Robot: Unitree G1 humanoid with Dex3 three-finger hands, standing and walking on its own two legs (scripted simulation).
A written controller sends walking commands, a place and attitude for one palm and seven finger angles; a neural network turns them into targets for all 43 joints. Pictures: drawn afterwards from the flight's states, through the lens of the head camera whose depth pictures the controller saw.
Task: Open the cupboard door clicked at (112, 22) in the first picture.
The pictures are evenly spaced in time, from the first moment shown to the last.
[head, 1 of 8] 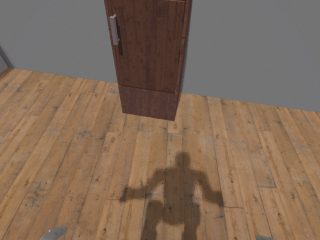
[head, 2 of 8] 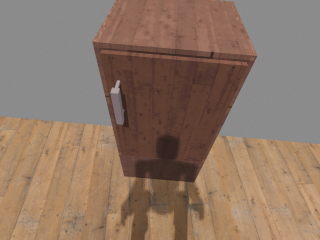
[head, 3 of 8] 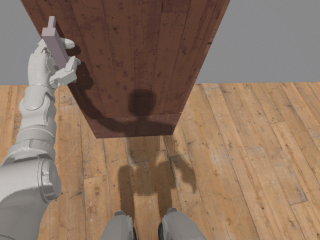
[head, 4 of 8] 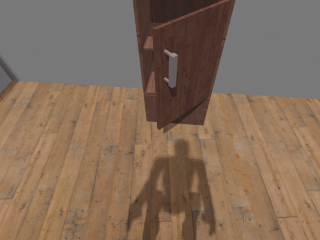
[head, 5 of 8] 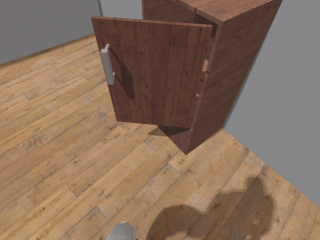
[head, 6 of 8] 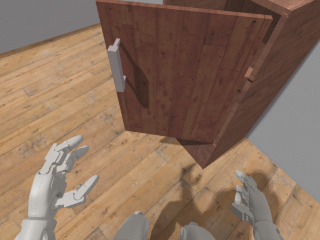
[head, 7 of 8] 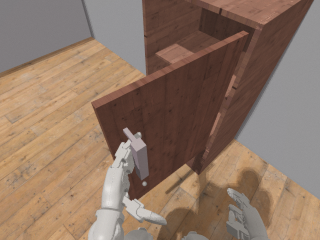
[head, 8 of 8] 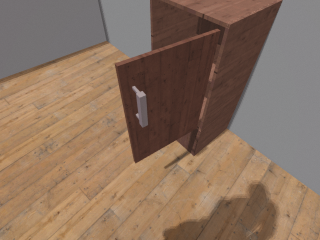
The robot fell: no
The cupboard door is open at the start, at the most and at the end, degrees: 0 84 83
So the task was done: yes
